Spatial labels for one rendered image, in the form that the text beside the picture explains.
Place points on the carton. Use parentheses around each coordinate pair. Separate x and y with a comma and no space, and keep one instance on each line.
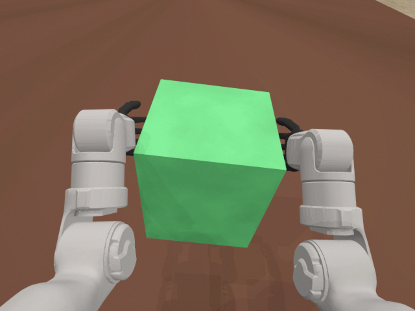
(208,163)

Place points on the right robot upper arm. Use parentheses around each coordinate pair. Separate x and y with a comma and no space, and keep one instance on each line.
(337,275)

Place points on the robot left hand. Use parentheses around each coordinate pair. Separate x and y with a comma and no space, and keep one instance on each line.
(125,109)

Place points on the right robot forearm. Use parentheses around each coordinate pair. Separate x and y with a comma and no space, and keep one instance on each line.
(325,160)

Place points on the left robot upper arm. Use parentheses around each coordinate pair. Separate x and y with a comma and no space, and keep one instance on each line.
(91,258)

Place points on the left robot forearm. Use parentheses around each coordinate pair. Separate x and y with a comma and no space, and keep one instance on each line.
(101,138)

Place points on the robot right hand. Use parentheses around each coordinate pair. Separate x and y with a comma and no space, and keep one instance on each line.
(294,128)

